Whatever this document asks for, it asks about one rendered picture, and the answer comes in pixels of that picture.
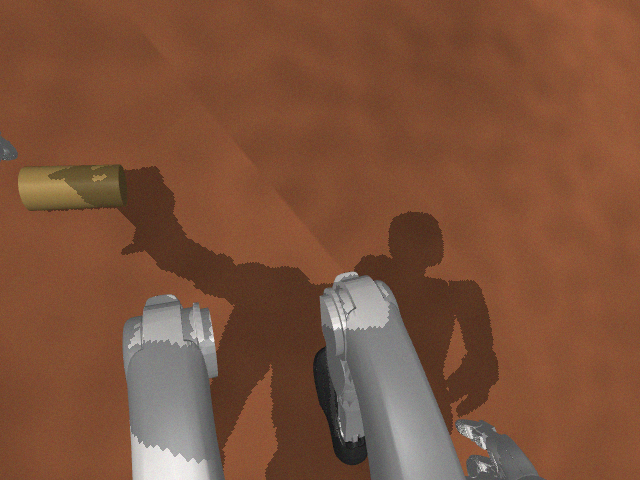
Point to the can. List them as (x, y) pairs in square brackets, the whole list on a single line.
[(72, 187)]

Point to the left robot hand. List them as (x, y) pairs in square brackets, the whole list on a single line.
[(7, 150)]

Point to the right robot foot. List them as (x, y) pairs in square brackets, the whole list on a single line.
[(348, 452)]

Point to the right robot hand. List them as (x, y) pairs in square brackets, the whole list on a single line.
[(507, 461)]

